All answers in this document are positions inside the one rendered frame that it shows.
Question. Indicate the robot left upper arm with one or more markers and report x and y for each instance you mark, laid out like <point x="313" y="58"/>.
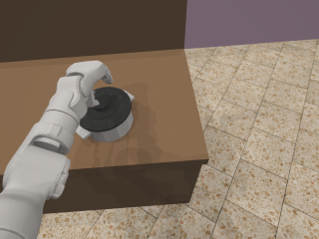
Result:
<point x="39" y="174"/>

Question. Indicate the knob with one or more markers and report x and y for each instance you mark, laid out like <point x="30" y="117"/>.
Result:
<point x="104" y="103"/>

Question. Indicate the left robot hand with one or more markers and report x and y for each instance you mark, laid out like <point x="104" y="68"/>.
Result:
<point x="96" y="70"/>

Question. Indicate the pot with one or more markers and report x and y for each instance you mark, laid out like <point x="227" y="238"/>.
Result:
<point x="108" y="135"/>

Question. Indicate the left robot forearm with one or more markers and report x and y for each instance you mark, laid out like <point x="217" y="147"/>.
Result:
<point x="60" y="120"/>

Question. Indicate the lid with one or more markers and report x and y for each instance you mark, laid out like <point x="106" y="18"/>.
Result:
<point x="115" y="115"/>

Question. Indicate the table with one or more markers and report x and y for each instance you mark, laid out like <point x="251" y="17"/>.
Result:
<point x="158" y="161"/>

